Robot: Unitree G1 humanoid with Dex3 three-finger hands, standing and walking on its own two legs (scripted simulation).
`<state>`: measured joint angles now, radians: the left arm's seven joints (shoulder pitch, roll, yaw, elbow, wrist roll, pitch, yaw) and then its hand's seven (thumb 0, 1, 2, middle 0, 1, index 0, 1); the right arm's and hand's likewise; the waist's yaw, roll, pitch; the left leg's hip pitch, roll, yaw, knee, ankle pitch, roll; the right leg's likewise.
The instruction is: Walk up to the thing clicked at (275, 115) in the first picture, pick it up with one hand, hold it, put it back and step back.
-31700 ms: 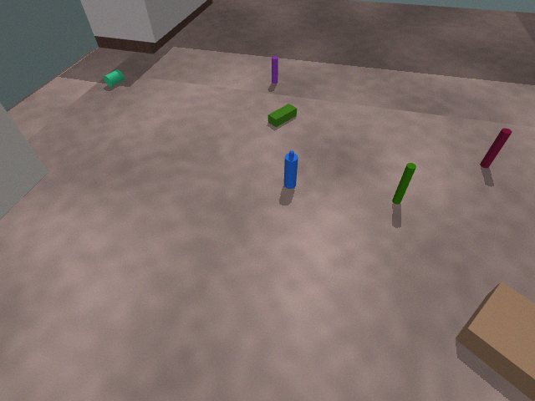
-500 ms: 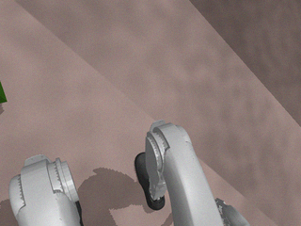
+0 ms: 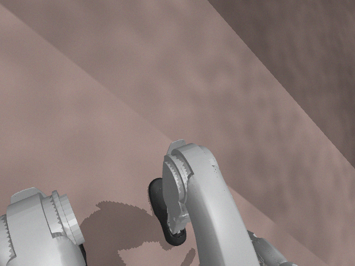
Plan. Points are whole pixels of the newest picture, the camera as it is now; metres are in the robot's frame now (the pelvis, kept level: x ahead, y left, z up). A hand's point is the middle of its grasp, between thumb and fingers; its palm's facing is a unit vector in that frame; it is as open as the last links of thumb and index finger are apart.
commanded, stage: rest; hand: left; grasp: from above
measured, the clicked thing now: out of the picture +0.46 +0.38 -0.26
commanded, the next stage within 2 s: open in 0.44 s
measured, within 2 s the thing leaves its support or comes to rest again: rests again in 0.18 s
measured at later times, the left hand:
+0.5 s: hand out of the picture +0.45 +0.37 -0.24, palm faces -0.44 -0.15 -0.89, open 10.4 cm
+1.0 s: hand out of the picture +0.46 +0.37 -0.24, palm faces -0.43 -0.15 -0.89, open 13.0 cm
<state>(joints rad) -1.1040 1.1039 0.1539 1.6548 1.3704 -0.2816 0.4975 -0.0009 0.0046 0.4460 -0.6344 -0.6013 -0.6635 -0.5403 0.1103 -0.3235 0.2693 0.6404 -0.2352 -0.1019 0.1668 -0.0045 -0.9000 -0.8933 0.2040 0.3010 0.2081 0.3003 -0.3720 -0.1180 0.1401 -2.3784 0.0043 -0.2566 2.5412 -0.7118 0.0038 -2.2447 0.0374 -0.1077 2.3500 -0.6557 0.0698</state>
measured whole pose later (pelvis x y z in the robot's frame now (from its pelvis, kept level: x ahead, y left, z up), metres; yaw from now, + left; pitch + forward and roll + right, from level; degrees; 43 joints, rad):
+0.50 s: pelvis +0.00 +0.00 +0.00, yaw -1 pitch +28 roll -16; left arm -1.09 1.16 0.16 1.68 1.37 -0.31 0.51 0.00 -0.02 0.50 -0.62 -0.63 -0.65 -0.57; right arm 0.10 -0.34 0.31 0.61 -0.25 -0.12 0.18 0.00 -0.90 -0.90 0.20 0.30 0.21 0.30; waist -0.38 -0.14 0.17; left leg -2.37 0.01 -0.28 2.56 -0.72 0.01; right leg -2.23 0.05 -0.12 2.35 -0.65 0.07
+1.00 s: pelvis +0.00 +0.00 +0.00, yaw -2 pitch +28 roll -17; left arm -1.09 1.17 0.16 1.66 1.34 -0.29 0.50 0.00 -0.33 0.83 -0.23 -0.90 -0.24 -0.88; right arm 0.09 -0.35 0.33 0.61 -0.24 -0.14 0.18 0.00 -0.90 -0.90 0.20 0.30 0.21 0.30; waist -0.38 -0.14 0.19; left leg -2.37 0.01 -0.28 2.56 -0.71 0.01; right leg -2.23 0.05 -0.13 2.35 -0.64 0.07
